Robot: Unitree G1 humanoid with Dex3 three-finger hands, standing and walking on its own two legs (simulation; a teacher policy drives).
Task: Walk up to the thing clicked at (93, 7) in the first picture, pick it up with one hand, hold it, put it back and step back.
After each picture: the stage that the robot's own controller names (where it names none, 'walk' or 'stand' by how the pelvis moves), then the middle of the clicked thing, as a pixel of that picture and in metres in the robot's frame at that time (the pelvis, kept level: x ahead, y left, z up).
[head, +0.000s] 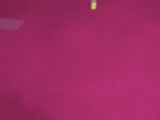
stand; (93, 4) +2.32 -0.14 -0.72
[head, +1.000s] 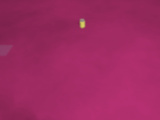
walk; (82, 23) +2.19 +0.19 -0.70
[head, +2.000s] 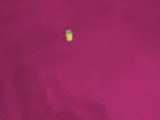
walk; (69, 35) +1.56 +0.32 -0.72
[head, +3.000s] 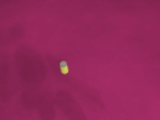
walk; (64, 67) +1.02 +0.28 -0.72
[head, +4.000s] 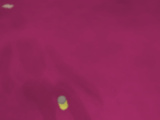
walk; (62, 102) +0.65 +0.25 -0.72
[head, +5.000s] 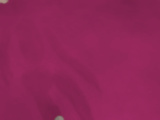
stand; out of the picture +0.43 +0.22 -0.69
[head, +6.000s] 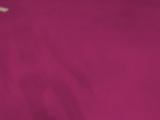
stand; out of the picture +0.40 +0.20 -0.72
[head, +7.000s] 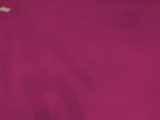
stand; out of the picture +0.38 +0.20 -0.73
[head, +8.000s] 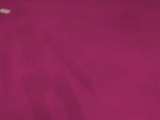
stand; out of the picture +0.38 +0.20 -0.73
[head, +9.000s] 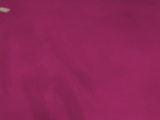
stand; out of the picture +0.37 +0.20 -0.73
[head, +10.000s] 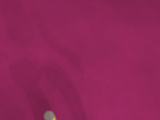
go down; (49, 117) +0.39 +0.21 -0.68
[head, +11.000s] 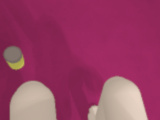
go down; (14, 58) +0.46 +0.25 -0.29
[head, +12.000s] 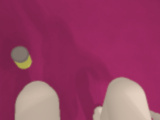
close in; (22, 58) +0.46 +0.24 -0.29
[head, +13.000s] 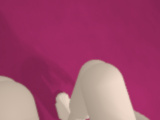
close in; out of the picture +0.45 +0.28 -0.22
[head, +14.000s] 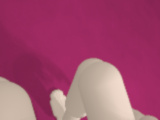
close; out of the picture +0.44 +0.29 -0.22
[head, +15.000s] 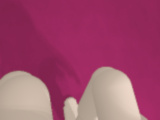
lift; out of the picture +0.39 +0.26 -0.21
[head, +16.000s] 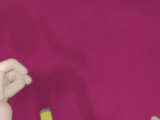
lift; (46, 119) +0.35 +0.22 -0.59
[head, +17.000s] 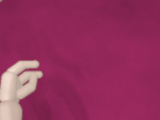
hold; out of the picture +0.32 +0.22 -0.70
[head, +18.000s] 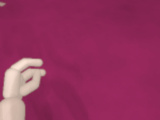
stand; out of the picture +0.33 +0.21 -0.70
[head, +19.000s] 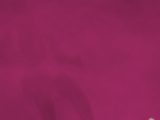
stand; out of the picture +0.34 +0.20 -0.67
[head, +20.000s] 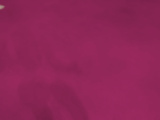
stand; out of the picture +0.32 +0.19 -0.68
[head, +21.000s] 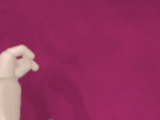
crouch; out of the picture +0.34 +0.21 -0.66
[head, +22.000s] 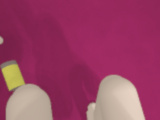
lower; (12, 75) +0.40 +0.23 -0.32
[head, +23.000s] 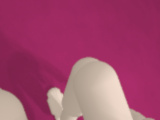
lower; out of the picture +0.37 +0.27 -0.25
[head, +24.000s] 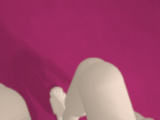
lower; out of the picture +0.36 +0.28 -0.25
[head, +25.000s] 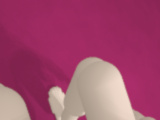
lower; out of the picture +0.36 +0.28 -0.25
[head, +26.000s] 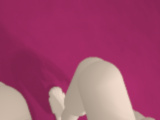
lower; out of the picture +0.37 +0.28 -0.26
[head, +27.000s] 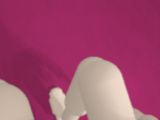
open; out of the picture +0.37 +0.27 -0.25
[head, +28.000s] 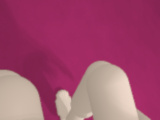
stand; out of the picture +0.38 +0.26 -0.26
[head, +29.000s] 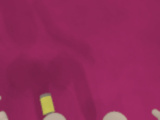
stand; (47, 104) +0.37 +0.21 -0.55
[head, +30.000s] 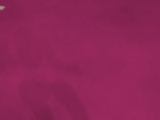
stand; out of the picture +0.32 +0.20 -0.69
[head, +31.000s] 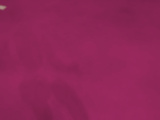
stand; out of the picture +0.33 +0.20 -0.69
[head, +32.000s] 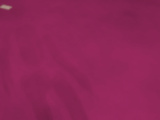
stand; out of the picture +0.34 +0.19 -0.73
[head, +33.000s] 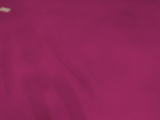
stand; out of the picture +0.32 +0.20 -0.75
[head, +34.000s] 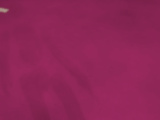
stand; out of the picture +0.31 +0.21 -0.75
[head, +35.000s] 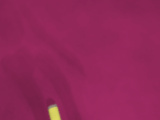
walk; (54, 113) +0.39 +0.17 -0.73
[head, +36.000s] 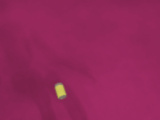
walk; (60, 91) +0.63 +0.24 -0.72
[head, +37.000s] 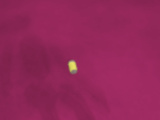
stand; (72, 67) +0.96 +0.19 -0.72
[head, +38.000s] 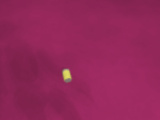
stand; (66, 75) +0.93 +0.19 -0.74
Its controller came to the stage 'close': yes
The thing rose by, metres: 0.24
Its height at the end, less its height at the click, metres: -0.02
